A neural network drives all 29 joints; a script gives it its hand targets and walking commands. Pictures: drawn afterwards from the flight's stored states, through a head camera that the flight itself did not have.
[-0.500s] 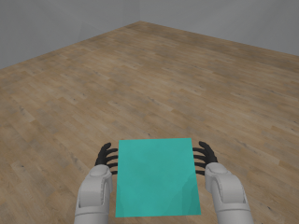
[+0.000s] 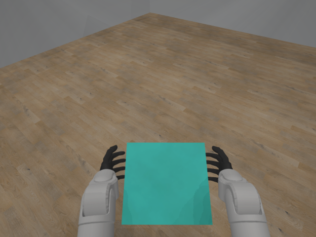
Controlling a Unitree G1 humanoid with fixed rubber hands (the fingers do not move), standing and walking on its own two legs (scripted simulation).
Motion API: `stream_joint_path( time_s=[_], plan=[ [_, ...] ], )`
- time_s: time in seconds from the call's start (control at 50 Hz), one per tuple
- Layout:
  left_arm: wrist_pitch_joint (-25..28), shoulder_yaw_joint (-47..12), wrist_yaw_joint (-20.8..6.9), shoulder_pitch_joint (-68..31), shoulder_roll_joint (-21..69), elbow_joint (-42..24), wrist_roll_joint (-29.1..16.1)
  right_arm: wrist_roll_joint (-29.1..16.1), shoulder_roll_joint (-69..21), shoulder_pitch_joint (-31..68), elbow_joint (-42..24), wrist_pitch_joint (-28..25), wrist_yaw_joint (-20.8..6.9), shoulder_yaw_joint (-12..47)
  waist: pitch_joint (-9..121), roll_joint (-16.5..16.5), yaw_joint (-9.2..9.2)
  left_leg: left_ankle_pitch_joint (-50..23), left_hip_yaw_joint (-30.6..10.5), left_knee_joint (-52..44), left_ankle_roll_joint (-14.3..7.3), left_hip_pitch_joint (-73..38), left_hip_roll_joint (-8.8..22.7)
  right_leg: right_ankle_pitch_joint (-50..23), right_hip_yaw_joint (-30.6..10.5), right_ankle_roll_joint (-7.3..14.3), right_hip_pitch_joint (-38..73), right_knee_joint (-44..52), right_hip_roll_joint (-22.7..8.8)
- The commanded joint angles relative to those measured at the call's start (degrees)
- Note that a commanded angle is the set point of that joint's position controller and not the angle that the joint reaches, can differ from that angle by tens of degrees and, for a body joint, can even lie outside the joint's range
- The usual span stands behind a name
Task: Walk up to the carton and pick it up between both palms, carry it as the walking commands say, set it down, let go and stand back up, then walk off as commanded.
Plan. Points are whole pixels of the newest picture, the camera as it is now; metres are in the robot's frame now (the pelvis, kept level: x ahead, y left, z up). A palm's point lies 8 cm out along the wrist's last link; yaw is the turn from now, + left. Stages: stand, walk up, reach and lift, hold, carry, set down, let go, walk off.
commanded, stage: hold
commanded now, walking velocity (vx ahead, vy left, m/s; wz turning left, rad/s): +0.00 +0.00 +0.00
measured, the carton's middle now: (164, 183) +0.30 +0.01 -0.06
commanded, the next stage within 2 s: set down in 0.86 s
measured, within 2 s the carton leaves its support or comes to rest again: neither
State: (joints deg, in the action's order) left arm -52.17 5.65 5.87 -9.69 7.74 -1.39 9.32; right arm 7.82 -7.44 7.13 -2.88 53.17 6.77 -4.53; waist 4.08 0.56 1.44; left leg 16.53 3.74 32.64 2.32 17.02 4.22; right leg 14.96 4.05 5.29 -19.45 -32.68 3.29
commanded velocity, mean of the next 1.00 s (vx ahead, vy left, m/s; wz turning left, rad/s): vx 0.00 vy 0.00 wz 0.00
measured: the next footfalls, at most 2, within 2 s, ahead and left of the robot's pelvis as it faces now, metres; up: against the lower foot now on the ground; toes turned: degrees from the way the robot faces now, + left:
none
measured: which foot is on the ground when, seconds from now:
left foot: down 0.00-1.00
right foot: down 0.00-1.00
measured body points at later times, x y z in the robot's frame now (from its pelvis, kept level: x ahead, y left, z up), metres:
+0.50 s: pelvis -0.02 +0.04 +0.00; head -0.11 +0.04 +0.44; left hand +0.28 +0.19 +0.05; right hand +0.27 -0.10 +0.04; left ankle +0.01 +0.16 -0.73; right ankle +0.02 -0.06 -0.73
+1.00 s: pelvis -0.02 +0.03 +0.01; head -0.11 +0.03 +0.45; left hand +0.28 +0.18 +0.05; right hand +0.27 -0.11 +0.04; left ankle +0.01 +0.16 -0.73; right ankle +0.02 -0.06 -0.73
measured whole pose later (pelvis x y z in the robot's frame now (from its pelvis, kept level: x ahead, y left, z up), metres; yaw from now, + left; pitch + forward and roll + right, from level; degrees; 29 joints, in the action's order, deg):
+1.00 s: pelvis -0.02 +0.03 +0.01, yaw -8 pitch -6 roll +1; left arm -37.9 18.5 5.1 -20.4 10.2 27.9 17.4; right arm 15.1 -9.8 19.2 29.6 38.4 10.0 -13.0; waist 5.5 0.2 6.8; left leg 14.6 -2.8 27.7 0.6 6.7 -1.9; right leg 11.0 -5.3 2.4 -11.9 -29.7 4.2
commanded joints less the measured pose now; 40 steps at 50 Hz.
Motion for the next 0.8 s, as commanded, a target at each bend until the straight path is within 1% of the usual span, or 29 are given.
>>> stream_joint_path(
  time_s=[0.0,0.04,0.06,0.12,0.14,0.18,0.22,0.24,0.28,0.3,0.32,0.34,0.36,0.38,0.42,0.44,0.48,0.5,0.54,0.56,0.58,0.6,0.62,0.66,0.68,0.7,0.72,0.74,0.78],
  plan=[
    [9.2,-19.7,-15.9,-17.5,41.2,5.6,-8.7,-11.0,-49.5,26.0,3.1,-10.5,-13.0,27.9,10.1,0.3,5.93,-8.8,-5.5,-7.6,-4.8,-0.9,-8.7,-28.0,-20.3,-4.5,24.8,9.6,-6.0],
    [13.6,-25.1,-17.7,-25.3,44.4,-3.8,-10.8,-10.4,-55.5,25.7,2.3,-13.4,-13.2,30.1,15.9,0.9,3.24,-14.4,-8.3,-7.7,-5.0,-3.8,-8.8,-33.1,-17.5,-4.5,28.7,7.1,-4.3],
    [14.6,-28.9,-18.7,-28.7,48.2,-6.9,-12.6,-12.9,-59.4,30.2,-2.5,-15.2,-13.7,35.2,19.6,-0.2,4.08,-18.4,-9.1,-7.3,-4.6,-4.0,-9.0,-40.5,-16.2,-4.7,31.6,4.6,-3.7],
    [15.7,-30.8,-19.7,-33.3,49.8,-7.8,-15.4,-15.8,-62.3,38.7,-3.9,-16.8,-15.1,39.5,26.6,1.0,6.45,-18.0,-9.6,-6.4,-3.9,-5.5,-8.6,-38.5,-15.7,-5.3,32.1,4.3,-3.8],
    [14.2,-29.7,-20.3,-32.9,49.4,-3.1,-15.5,-15.5,-61.7,36.0,0.5,-15.3,-14.7,37.4,22.6,-1.6,6.86,-13.8,-9.7,-6.7,-3.3,-3.8,-8.6,-30.7,-16.1,-5.3,30.4,5.6,-4.1],
    [14.5,-28.2,-20.9,-33.7,48.5,1.6,-13.2,-12.8,-61.8,37.4,4.1,-15.8,-14.7,33.3,17.4,0.4,4.89,-8.5,-9.5,-6.3,-3.4,-4.7,-9.2,-20.3,-17.3,-6.3,25.7,8.4,-5.2],
    [14.9,-26.1,-22.0,-36.3,48.8,5.0,-12.8,-13.3,-64.8,39.6,8.2,-15.9,-15.3,34.5,14.9,0.8,7.08,-6.7,-8.9,-6.2,-3.5,-4.0,-9.2,-11.8,-17.7,-6.8,24.0,10.4,-5.8],
    [14.9,-26.6,-22.2,-36.4,51.6,7.6,-13.4,-12.8,-64.3,40.8,9.7,-15.5,-15.9,32.7,14.6,2.2,4.69,-6.6,-8.7,-6.6,-4.1,-5.1,-9.1,-9.7,-14.5,-6.5,20.2,9.3,-3.7],
    [15.5,-25.2,-22.4,-40.3,51.8,9.3,-14.0,-12.3,-64.4,45.8,11.2,-16.0,-16.4,31.2,15.0,5.6,3.84,-7.2,-9.4,-5.9,-4.1,-5.4,-9.1,-8.0,-14.6,-6.3,21.1,9.6,-3.6],
    [14.6,-24.9,-22.4,-38.2,54.3,12.5,-13.8,-13.2,-65.9,45.8,12.9,-15.6,-16.6,32.0,11.9,2.0,5.55,-5.8,-8.2,-7.2,-3.9,-3.8,-8.6,-4.6,-12.8,-6.0,20.2,9.4,-3.1],
    [14.8,-25.9,-22.9,-44.6,54.7,12.0,-13.8,-10.5,-64.9,44.2,16.0,-15.4,-16.9,27.0,11.5,1.6,1.39,-4.6,-8.4,-7.2,-3.3,-6.3,-8.7,-2.6,-12.5,-5.8,17.4,10.2,-2.4],
    [14.1,-24.5,-23.2,-44.6,56.2,16.9,-13.4,-8.8,-63.1,45.6,17.9,-15.3,-17.5,24.4,10.1,1.0,0.21,-0.8,-9.3,-8.6,-3.4,-5.6,-7.6,0.2,-10.5,-5.0,16.5,8.9,-1.0],
    [15.2,-22.6,-22.9,-49.1,57.9,19.7,-13.6,-9.4,-63.2,52.2,18.3,-16.2,-18.4,23.9,10.8,-1.8,2.74,2.9,-8.5,-9.5,-3.9,-2.5,-7.7,2.5,-11.2,-4.6,18.0,8.0,-1.3],
    [14.7,-21.3,-23.0,-47.9,58.6,23.3,-12.7,-8.5,-62.6,51.8,20.2,-15.9,-18.7,21.9,9.8,0.7,-0.19,4.5,-9.0,-10.8,-4.4,-0.9,-6.4,2.0,-9.9,-5.0,19.3,7.5,-0.3],
    [14.9,-19.9,-23.6,-48.6,60.7,27.2,-11.2,-8.7,-64.3,53.2,22.5,-16.5,-19.4,20.2,9.5,-5.2,-0.38,3.5,-7.9,-11.9,-4.6,2.8,-6.8,-1.8,-9.7,-5.4,22.4,7.4,-0.8],
    [15.4,-16.7,-23.1,-48.3,61.5,29.2,-10.3,-7.9,-62.0,55.0,23.1,-16.8,-20.2,19.0,11.9,-0.9,1.24,-0.8,-8.7,-11.2,-4.2,-1.1,-6.7,-3.7,-9.3,-5.2,19.9,7.5,-0.4],
    [15.7,-15.3,-22.3,-46.7,62.1,29.1,-9.6,-10.8,-61.9,58.7,19.2,-17.6,-20.6,22.1,13.7,-3.5,3.22,-6.7,-8.2,-11.2,-4.3,0.7,-6.5,-9.3,-9.6,-5.4,23.2,6.6,-0.8],
    [15.7,-16.1,-21.7,-51.0,63.7,26.7,-10.2,-8.2,-60.6,54.4,24.5,-16.7,-21.5,18.7,13.2,-4.5,0.84,-5.2,-11.3,-13.7,-4.2,-0.4,-3.7,-8.0,-8.6,-4.9,22.4,4.4,1.0],
    [14.7,-13.5,-20.8,-49.7,64.7,33.7,-7.9,-6.9,-58.4,58.9,24.9,-17.6,-22.8,15.8,11.7,-7.1,1.95,2.1,-12.0,-16.5,-3.9,1.3,-3.4,-5.1,-8.1,-4.5,22.8,4.4,1.5],
    [15.2,-12.7,-20.4,-48.3,64.7,35.5,-8.0,-7.0,-57.7,59.6,24.0,-17.9,-23.1,16.6,9.9,-5.4,2.34,4.3,-13.2,-17.6,-4.5,3.5,-2.4,-5.3,-8.2,-4.6,23.8,3.7,1.3],
    [15.2,-13.4,-20.6,-46.9,65.8,36.3,-7.4,-5.5,-56.8,59.7,24.8,-18.2,-23.1,15.5,8.6,-2.4,-0.64,4.1,-14.5,-17.4,-4.3,2.2,-2.2,-3.9,-7.3,-5.3,21.8,3.2,1.8],
    [15.9,-11.9,-20.2,-50.0,65.9,36.1,-6.3,-5.3,-56.2,61.3,26.0,-18.6,-23.8,15.4,9.3,-6.3,2.15,6.7,-14.1,-19.4,-4.4,3.7,-2.5,-3.8,-7.2,-5.1,24.1,3.6,2.0],
    [15.8,-14.3,-20.2,-53.3,65.6,35.9,-8.1,-5.7,-56.5,60.3,27.4,-18.6,-24.2,13.9,7.1,-8.3,-1.14,12.6,-14.0,-20.1,-4.4,5.4,-1.8,-2.1,-7.2,-5.0,24.2,2.5,1.8],
    [17.0,-9.4,-19.9,-55.1,63.6,40.1,-5.9,-5.9,-56.2,66.4,28.2,-19.6,-24.5,14.7,7.7,-4.0,2.33,14.7,-13.8,-19.6,-5.3,6.4,-2.5,-0.2,-7.0,-5.7,23.3,2.9,1.5],
    [17.4,-12.1,-19.8,-57.3,64.6,35.7,-7.8,-6.4,-56.4,68.4,25.3,-19.7,-24.6,15.4,9.7,-4.5,0.02,11.7,-13.8,-18.6,-5.2,5.6,-2.3,-0.4,-7.5,-5.5,23.1,3.0,1.8],
    [17.6,-12.5,-19.8,-55.6,64.3,35.6,-7.9,-7.0,-57.6,64.7,26.1,-19.7,-24.9,15.6,9.3,-6.9,2.0,9.3,-13.2,-19.1,-5.2,6.7,-2.0,-3.9,-8.2,-5.2,24.0,2.7,1.1],
    [17.7,-12.7,-20.1,-59.7,63.9,34.1,-9.1,-6.8,-58.5,65.4,27.1,-19.0,-24.7,15.5,13.2,-2.6,-0.31,8.4,-13.0,-17.7,-4.6,4.3,-2.5,-4.0,-7.7,-5.6,24.1,3.5,1.1],
    [18.0,-10.8,-20.6,-55.2,62.6,35.8,-8.1,-8.2,-60.7,65.6,24.5,-19.0,-24.2,17.4,15.1,1.5,1.46,1.3,-11.4,-14.9,-5.2,1.8,-4.5,-5.6,-8.6,-6.0,24.3,6.2,0.0],
    [17.5,-9.9,-21.1,-51.3,61.5,35.2,-7.8,-9.8,-61.2,62.9,23.7,-18.0,-23.6,19.2,17.0,2.4,3.47,-5.6,-7.9,-12.4,-4.5,-2.5,-6.7,-4.8,-10.4,-6.1,20.7,10.5,-1.3]
  ],
)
